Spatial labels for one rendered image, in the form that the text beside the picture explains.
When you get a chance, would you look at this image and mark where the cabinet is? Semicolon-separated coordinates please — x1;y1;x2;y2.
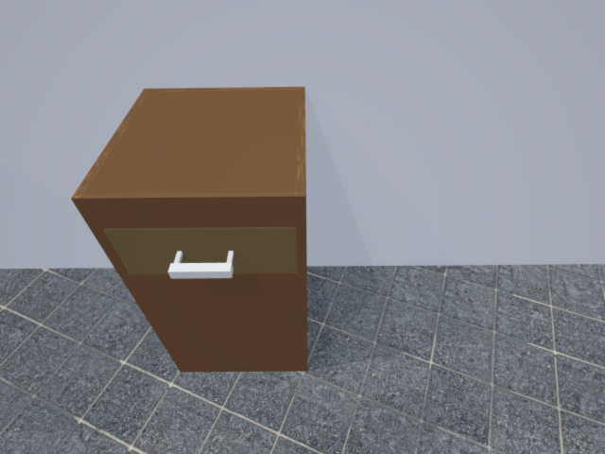
71;87;307;372

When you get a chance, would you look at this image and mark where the drawer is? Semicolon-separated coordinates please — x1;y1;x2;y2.
103;227;297;273

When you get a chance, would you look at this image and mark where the handle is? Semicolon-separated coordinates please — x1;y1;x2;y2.
168;251;233;279

